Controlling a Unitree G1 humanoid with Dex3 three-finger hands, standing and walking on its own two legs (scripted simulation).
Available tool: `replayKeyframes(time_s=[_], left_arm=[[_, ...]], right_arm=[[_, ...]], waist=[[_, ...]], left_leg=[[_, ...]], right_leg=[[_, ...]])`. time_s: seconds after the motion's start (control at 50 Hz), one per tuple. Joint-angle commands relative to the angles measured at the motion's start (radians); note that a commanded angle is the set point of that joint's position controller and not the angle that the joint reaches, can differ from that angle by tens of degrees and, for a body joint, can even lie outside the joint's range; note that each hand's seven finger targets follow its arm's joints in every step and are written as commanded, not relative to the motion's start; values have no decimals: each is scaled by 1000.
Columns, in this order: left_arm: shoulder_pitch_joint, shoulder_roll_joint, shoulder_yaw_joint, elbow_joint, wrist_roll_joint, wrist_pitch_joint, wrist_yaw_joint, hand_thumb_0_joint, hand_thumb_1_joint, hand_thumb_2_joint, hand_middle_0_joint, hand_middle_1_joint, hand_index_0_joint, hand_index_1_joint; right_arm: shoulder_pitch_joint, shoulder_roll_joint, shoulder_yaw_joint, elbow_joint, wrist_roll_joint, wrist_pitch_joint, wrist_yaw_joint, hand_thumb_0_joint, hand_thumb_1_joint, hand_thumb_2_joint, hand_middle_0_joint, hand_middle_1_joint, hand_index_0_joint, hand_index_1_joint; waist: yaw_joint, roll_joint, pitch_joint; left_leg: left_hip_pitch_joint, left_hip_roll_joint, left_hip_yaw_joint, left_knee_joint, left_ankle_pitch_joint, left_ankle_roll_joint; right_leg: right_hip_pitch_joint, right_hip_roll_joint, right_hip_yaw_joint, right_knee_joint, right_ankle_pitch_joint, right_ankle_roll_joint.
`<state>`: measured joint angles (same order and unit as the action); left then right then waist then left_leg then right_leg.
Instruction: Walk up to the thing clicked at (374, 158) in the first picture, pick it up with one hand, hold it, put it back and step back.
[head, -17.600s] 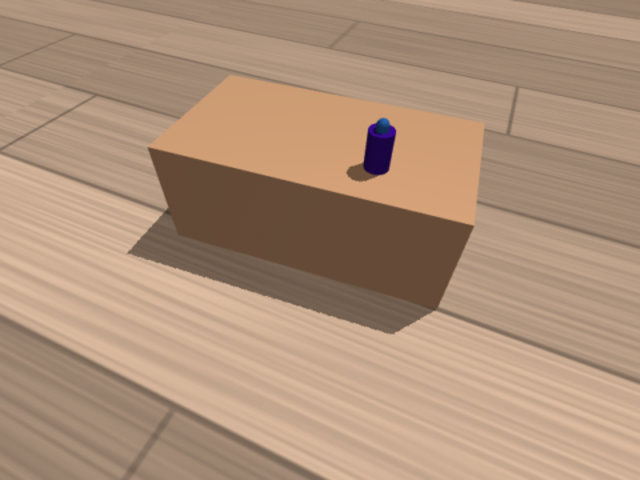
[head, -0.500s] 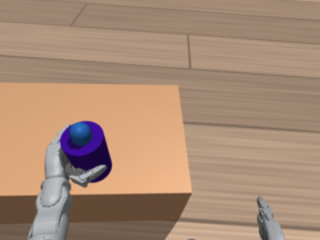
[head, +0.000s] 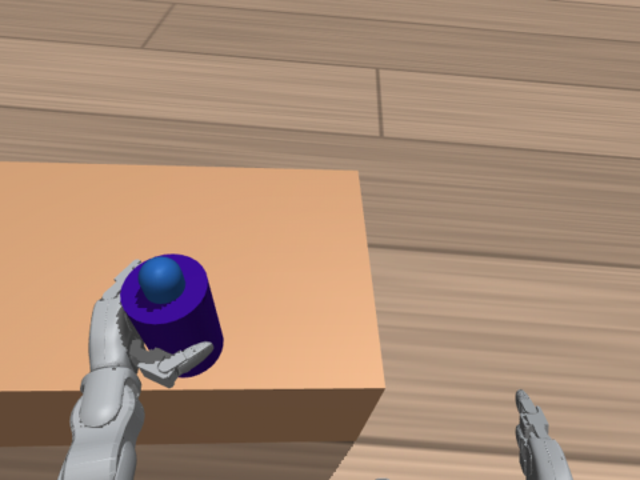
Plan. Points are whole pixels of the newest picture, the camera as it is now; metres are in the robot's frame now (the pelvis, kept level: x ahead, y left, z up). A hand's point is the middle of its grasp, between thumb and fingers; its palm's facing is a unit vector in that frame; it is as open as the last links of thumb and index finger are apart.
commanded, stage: hold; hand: left
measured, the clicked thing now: (175, 311) +0.32 +0.17 +0.05
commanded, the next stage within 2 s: crouch in 0.08 s
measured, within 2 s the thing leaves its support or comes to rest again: neither
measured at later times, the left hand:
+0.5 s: hand (181, 305) +0.35 +0.18 +0.02, palm faces +0.19 -0.98 +0.00, open 11.7 cm
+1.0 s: hand (197, 284) +0.43 +0.19 -0.07, palm faces +0.18 -0.98 -0.01, open 11.7 cm
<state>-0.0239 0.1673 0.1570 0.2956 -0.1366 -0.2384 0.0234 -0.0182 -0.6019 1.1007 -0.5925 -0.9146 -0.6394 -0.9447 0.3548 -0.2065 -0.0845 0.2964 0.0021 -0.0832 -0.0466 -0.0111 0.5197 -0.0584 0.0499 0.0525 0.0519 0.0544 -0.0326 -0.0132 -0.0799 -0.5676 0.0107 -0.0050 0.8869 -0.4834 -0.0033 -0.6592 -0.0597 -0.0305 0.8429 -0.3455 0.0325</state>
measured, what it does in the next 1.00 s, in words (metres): lowers itself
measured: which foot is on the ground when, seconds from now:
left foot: down 0.00-1.00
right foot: down 0.00-1.00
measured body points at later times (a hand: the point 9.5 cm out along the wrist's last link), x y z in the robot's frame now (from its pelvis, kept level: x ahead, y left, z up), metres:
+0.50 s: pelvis -0.01 -0.01 +0.00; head +0.05 +0.01 +0.44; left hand +0.33 +0.23 +0.02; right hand +0.15 -0.26 -0.04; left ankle -0.02 +0.12 -0.70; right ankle +0.04 -0.14 -0.70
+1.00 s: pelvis -0.03 +0.00 -0.06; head +0.11 +0.04 +0.37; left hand +0.42 +0.24 -0.07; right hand +0.13 -0.26 -0.06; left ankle -0.02 +0.12 -0.70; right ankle +0.04 -0.14 -0.70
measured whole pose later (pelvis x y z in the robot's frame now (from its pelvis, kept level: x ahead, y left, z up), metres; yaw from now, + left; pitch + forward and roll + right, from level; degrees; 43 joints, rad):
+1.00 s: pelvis -0.03 +0.00 -0.06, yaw +0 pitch +23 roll -2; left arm -0.63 0.38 0.38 1.05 -0.07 -0.54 -0.01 -0.02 -0.59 1.08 -0.60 -0.90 -0.64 -0.93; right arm 0.38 -0.24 -0.04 0.02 -0.06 -0.05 0.04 -0.01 0.53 -0.05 0.05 0.05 0.06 0.05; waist -0.21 -0.04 -0.12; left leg -1.06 0.02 -0.04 1.23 -0.57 -0.01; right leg -1.13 -0.05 -0.05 1.13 -0.40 0.02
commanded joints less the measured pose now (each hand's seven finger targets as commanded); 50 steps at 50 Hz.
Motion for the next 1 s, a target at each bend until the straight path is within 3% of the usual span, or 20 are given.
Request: replayKeyframes(time_s=[0.0,0.04,0.08,0.12,0.16,0.18,0.22,0.36,0.42,0.48,0.52,0.54,0.66,0.68,0.74,0.78,0.82,0.86,0.88,0.98], left_arm=[[-419,164,71,-432,-37,-138,4,0,-108,1246,-1183,-1380,-1201,-1393],[-387,118,35,-386,-44,-125,-4,0,-92,1256,-1188,-1389,-1206,-1402],[-445,167,61,-424,-43,-118,1,0,-102,1250,-1190,-1387,-1208,-1401],[-411,156,62,-416,-47,-110,-5,0,-137,1248,-1186,-1387,-1204,-1401],[-398,136,51,-384,-49,-91,-5,0,-111,1286,-1184,-1410,-1199,-1428],[-404,137,45,-369,-51,-84,-6,0,-169,1206,-1179,-1330,-1194,-1348],[-418,115,27,-328,-46,-75,-10,0,-114,1154,-1176,-1296,-1188,-1308],[-544,178,110,-97,-40,-124,-13,0,-63,1213,-1189,-1327,-1204,-1340],[-648,229,144,-34,-34,-187,-18,0,-90,1201,-1178,-1322,-1194,-1333],[-745,298,189,18,-28,-255,-20,0,-104,1175,-1158,-1299,-1176,-1308],[-794,289,171,52,-22,-296,-27,0,-104,1155,-1145,-1288,-1166,-1294],[-820,313,190,72,-25,-315,-28,0,-115,1150,-1140,-1281,-1159,-1289],[-957,360,187,190,-4,-393,-41,0,-75,1138,-1152,-1279,-1170,-1285],[-978,388,195,213,4,-401,-45,0,-60,1157,-1166,-1294,-1181,-1302],[-1045,360,175,249,1,-416,-50,0,-45,1158,-1191,-1306,-1206,-1313],[-1010,434,233,360,9,-410,-40,0,-13,1155,-1189,-1301,-1206,-1306],[-1076,430,229,336,16,-427,-33,0,21,1178,-1202,-1321,-1221,-1325],[-1039,446,248,431,24,-424,-35,0,22,1177,-1210,-1327,-1230,-1329],[-1054,427,236,431,25,-428,-41,0,48,1176,-1213,-1326,-1234,-1326],[-1109,501,285,472,39,-441,-47,0,70,1199,-1247,-1348,-1265,-1352]], right_arm=[[7,-139,-66,-141,-2,-53,-13,0,535,-57,48,50,49,50],[-35,-141,-65,-198,0,-57,-14,0,532,-58,48,50,49,50],[5,-153,-74,-148,3,-55,-18,0,528,-59,48,50,49,50],[-16,-123,-48,-183,6,-54,-14,0,532,-58,48,50,49,50],[-13,-130,-62,-171,7,-51,-20,0,529,-63,49,51,50,51],[-3,-153,-81,-151,7,-51,-21,0,526,-57,50,51,50,51],[-38,-104,-26,-190,11,-49,-15,0,541,-53,50,51,50,51],[-16,-135,-52,-162,5,-39,-12,0,560,-49,50,51,50,51],[-20,-138,-48,-186,-6,-51,-2,0,559,-49,50,51,50,51],[-18,-159,-63,-233,-20,-61,6,0,557,-49,50,51,50,51],[-15,-129,-35,-233,-31,-63,16,0,552,-50,50,51,50,51],[-22,-144,-49,-248,-33,-67,18,0,547,-52,50,51,50,51],[-4,-170,-36,-336,-52,-65,37,0,539,-53,50,50,50,50],[7,-175,-44,-337,-55,-60,39,0,535,-55,50,50,50,50],[12,-172,-36,-382,-58,-61,47,0,534,-54,50,50,49,50],[69,-207,-58,-357,-63,-43,50,0,537,-53,50,50,50,50],[43,-193,-58,-405,-62,-39,58,0,541,-52,50,50,50,50],[72,-219,-83,-396,-62,-24,60,0,544,-51,50,50,50,50],[63,-198,-59,-436,-59,-24,65,0,544,-50,50,50,50,50],[39,-201,-60,-469,-58,-9,73,0,539,-52,50,50,50,50]], waist=[[-4,106,-338],[-12,81,-337],[-8,87,-313],[0,77,-337],[-2,51,-319],[-9,51,-296],[-2,26,-270],[-14,7,-211],[-36,2,-244],[-56,30,-368],[-62,67,-388],[-67,63,-417],[-96,169,-566],[-108,188,-580],[-130,203,-614],[-123,169,-572],[-132,205,-624],[-142,195,-599],[-153,182,-620],[-147,199,-646]], left_leg=[[111,-15,-5,-144,386,-24],[102,-15,-8,-147,373,-23],[108,-11,-14,-166,336,-22],[108,-17,-5,-157,353,-17],[104,-18,0,-160,347,-14],[104,-17,0,-166,344,-14],[83,-16,-1,-172,322,-11],[25,-18,7,-166,235,-3],[4,-18,9,-130,213,3],[-6,-24,12,-65,265,2],[-47,-34,17,-32,240,4],[-62,-33,13,-24,226,4],[-57,-19,-19,53,344,-24],[-78,-22,-16,71,328,-21],[-76,-19,-25,98,336,-24],[-163,-21,-28,112,310,-22],[-160,-21,-30,131,323,-23],[-189,-19,-35,146,311,-22],[-198,-19,-33,159,315,-19],[-272,-23,-34,203,330,-15]], right_leg=[[239,33,-9,-63,283,-46],[248,34,-13,-72,271,-45],[233,36,-16,-77,239,-45],[269,32,-13,-83,261,-42],[271,34,-13,-90,267,-38],[263,34,-13,-94,260,-39],[265,34,-15,-105,243,-37],[198,28,-6,-101,174,-36],[168,25,1,-78,165,-35],[171,21,14,-31,232,-37],[147,18,24,-11,227,-36],[139,21,22,0,213,-38],[40,34,3,100,262,-58],[30,31,8,109,255,-57],[-21,38,-2,139,253,-60],[-29,40,-5,154,240,-60],[-44,39,-6,176,245,-62],[-79,43,-10,194,225,-64],[-80,45,-9,201,238,-61],[-83,44,-4,247,262,-61]])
